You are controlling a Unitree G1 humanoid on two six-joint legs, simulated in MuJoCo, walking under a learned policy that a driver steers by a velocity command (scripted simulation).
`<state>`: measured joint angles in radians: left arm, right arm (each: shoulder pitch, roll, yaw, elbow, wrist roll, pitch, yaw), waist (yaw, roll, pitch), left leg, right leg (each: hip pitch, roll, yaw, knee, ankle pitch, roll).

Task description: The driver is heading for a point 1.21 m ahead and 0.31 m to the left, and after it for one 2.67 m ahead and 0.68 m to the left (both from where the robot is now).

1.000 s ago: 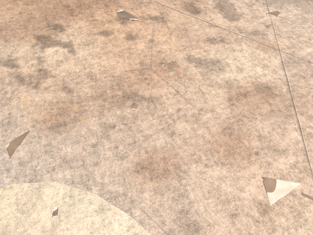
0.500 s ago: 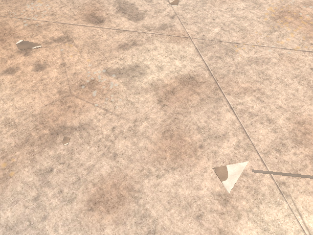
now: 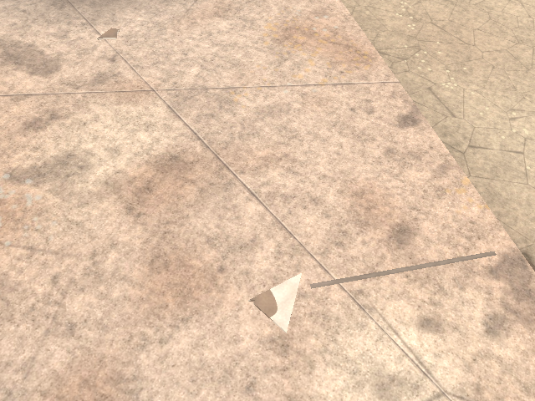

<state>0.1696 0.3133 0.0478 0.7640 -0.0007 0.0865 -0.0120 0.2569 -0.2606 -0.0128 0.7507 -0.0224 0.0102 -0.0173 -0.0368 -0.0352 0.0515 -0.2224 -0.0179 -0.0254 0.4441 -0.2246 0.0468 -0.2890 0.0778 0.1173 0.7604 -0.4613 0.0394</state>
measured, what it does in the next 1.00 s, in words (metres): steps on the spot: right foot, then left foot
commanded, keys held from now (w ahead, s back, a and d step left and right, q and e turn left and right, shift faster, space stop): shift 0.68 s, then w+shift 0.32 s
